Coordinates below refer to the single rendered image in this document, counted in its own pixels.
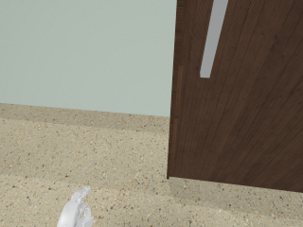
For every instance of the robot left hand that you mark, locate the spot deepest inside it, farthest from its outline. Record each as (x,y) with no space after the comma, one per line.
(70,216)

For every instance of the handle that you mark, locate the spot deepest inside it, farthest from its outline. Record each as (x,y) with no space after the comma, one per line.
(213,36)

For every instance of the wardrobe door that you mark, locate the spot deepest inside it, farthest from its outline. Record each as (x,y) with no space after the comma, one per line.
(244,124)

